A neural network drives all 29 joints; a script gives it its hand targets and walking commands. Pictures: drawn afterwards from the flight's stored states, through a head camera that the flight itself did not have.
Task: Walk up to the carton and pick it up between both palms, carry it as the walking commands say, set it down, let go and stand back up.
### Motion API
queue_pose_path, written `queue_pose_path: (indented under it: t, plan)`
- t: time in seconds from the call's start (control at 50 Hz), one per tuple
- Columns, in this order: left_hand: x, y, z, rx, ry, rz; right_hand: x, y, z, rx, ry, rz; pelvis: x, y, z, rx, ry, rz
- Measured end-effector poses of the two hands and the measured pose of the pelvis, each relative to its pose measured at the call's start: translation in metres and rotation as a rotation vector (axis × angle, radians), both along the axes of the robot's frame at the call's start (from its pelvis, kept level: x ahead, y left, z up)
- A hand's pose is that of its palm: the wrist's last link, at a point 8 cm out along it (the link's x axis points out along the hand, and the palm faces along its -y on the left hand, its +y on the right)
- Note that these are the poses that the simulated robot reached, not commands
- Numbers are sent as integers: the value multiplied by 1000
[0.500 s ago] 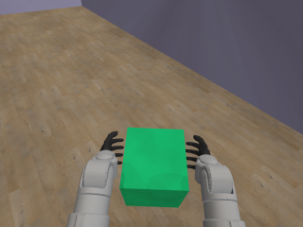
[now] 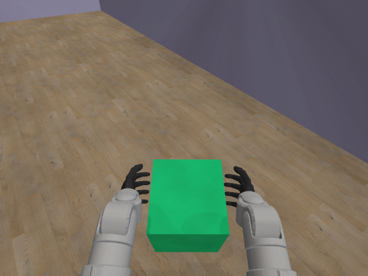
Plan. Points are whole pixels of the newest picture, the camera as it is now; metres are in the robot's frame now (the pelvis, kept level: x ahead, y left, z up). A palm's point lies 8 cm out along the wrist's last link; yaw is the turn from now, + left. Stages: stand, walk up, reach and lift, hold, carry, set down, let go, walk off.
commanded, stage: carry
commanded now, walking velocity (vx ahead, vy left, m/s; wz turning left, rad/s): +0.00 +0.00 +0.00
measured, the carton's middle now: (186, 207) +0.33 +0.00 -0.04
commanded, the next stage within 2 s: hold in 0.76 s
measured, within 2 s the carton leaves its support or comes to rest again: neither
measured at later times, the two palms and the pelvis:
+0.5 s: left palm (130, 196) +0.30 +0.13 +0.05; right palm (246, 197) +0.30 -0.13 +0.05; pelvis +0.00 +0.00 +0.00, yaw +0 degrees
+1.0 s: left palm (124, 207) +0.27 +0.13 +0.05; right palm (245, 205) +0.29 -0.13 +0.05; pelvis +0.00 -0.01 +0.01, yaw +4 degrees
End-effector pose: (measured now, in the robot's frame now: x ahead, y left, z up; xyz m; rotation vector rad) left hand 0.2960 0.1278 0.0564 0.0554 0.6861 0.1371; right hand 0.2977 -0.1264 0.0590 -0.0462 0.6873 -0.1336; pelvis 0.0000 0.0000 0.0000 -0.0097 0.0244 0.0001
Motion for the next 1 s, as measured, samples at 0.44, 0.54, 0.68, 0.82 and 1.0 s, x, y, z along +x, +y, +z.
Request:
queue_pose_path:
  t: [0.44,0.54,0.68,0.82,1.0]
  plan:
    - [3,-2,-6,8,-7,-6,6,-3,-4,3,-16,10,4,-3,0,5,0,4]
    - [3,-2,-6,9,-7,-6,7,-3,-5,3,-18,12,4,-3,0,6,0,4]
    - [3,-1,-7,11,-6,-6,8,-2,-5,1,-19,14,4,-2,0,7,-1,4]
    - [-1,1,-18,45,45,-21,4,0,-12,-20,17,37,4,-2,6,9,-69,0]
    - [-24,6,-7,59,9,-11,-11,1,-6,11,-23,104,0,-8,14,12,-165,65]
